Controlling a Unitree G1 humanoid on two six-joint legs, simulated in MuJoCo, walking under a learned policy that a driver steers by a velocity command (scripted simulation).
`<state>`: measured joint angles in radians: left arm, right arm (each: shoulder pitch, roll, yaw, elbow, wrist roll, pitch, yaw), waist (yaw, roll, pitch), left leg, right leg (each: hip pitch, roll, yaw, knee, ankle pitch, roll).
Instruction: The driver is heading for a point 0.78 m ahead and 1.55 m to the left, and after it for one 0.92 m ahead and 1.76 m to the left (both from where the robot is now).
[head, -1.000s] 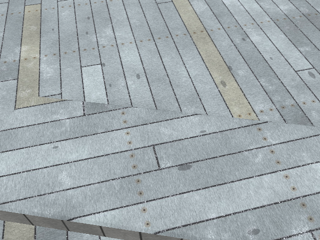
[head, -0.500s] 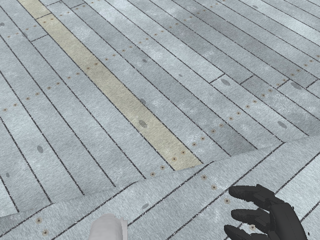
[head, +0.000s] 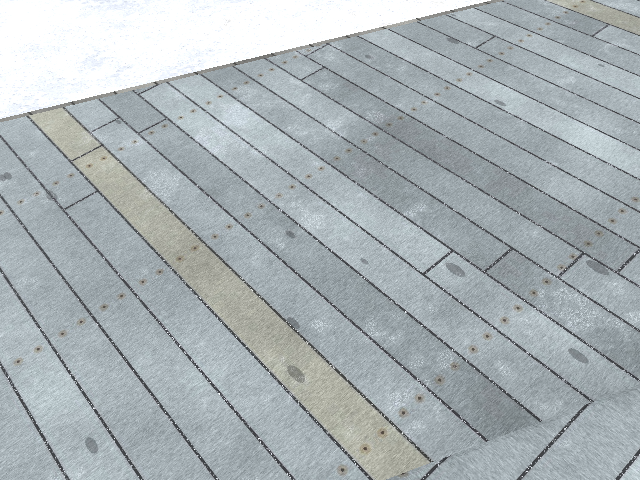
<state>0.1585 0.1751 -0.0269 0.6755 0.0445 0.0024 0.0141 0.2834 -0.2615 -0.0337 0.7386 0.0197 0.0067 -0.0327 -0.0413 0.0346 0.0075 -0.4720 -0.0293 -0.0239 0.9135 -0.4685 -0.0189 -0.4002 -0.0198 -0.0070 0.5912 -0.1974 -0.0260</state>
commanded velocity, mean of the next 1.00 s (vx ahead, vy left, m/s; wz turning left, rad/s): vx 0.35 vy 0.00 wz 0.86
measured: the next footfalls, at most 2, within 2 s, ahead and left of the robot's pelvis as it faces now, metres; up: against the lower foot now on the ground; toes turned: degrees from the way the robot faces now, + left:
left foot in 0.32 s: +0.02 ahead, +0.14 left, +0.00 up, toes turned +21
right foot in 0.76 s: +0.19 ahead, -0.03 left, +0.00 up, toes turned +45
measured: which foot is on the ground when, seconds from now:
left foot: up 0.00-0.30, down 0.32-0.74, up 0.76-1.00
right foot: down 0.00-0.32, up 0.34-0.74, down 0.76-1.00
